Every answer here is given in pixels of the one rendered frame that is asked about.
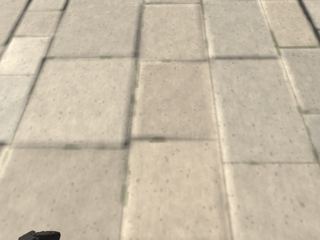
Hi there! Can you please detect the left robot hand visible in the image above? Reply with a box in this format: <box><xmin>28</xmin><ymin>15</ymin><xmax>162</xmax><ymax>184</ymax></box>
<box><xmin>18</xmin><ymin>230</ymin><xmax>61</xmax><ymax>240</ymax></box>

